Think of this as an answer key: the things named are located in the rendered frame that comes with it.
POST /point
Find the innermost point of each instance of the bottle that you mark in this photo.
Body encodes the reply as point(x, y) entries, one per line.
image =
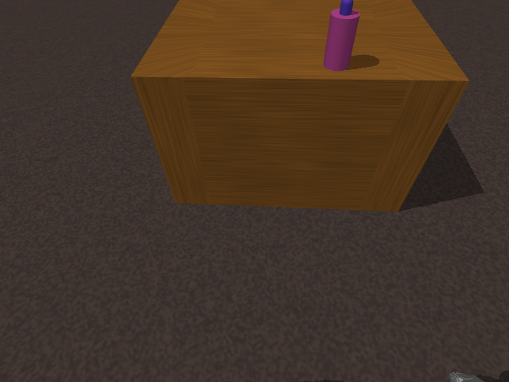
point(341, 35)

